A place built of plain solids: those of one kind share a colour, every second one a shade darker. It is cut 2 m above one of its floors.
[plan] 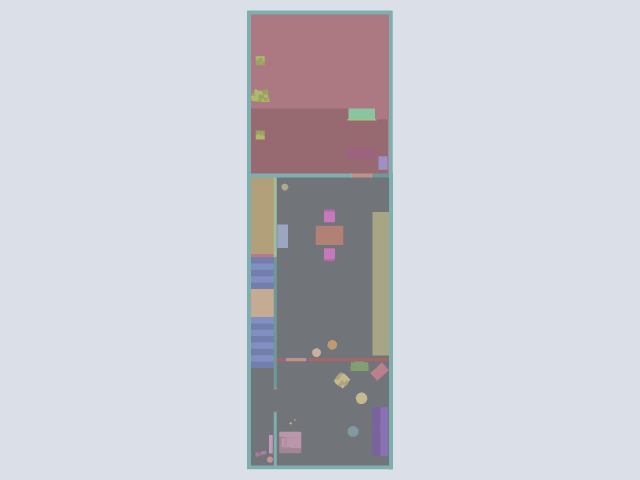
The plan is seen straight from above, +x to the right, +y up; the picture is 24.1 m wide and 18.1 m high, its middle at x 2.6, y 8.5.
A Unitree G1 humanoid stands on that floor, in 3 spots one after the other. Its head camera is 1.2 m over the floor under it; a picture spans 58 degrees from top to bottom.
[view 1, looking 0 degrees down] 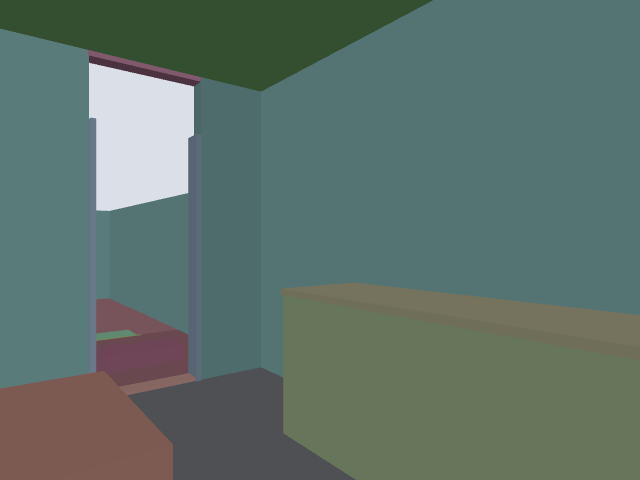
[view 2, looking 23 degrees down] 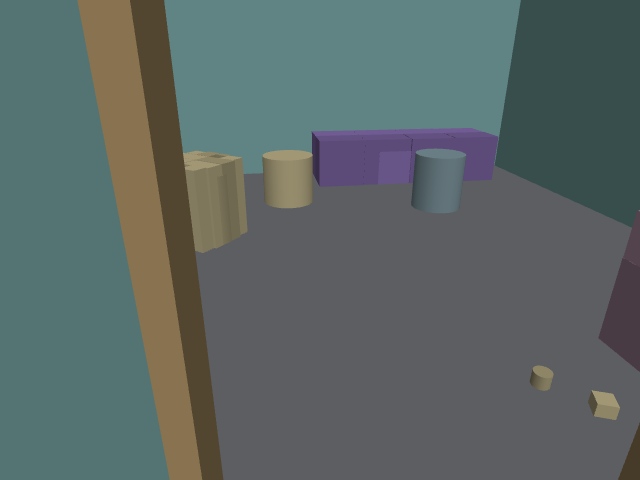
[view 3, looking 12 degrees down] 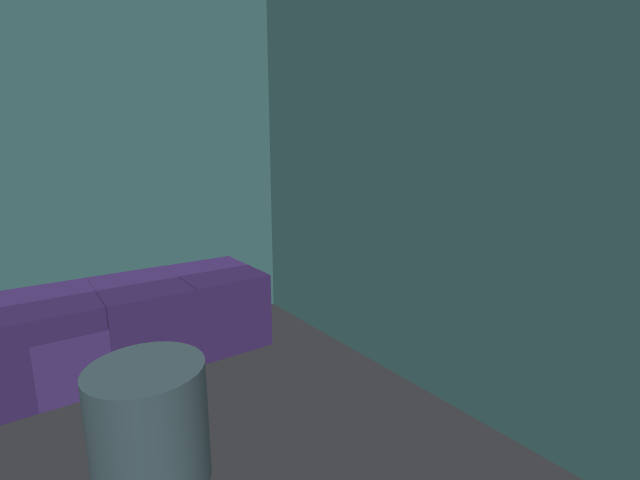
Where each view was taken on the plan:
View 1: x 3.12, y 7.30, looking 52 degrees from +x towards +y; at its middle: wall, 3.37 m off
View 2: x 0.43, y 2.78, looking -8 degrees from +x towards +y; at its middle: ground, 3.07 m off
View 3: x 2.37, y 1.60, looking -36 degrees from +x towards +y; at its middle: wall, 2.79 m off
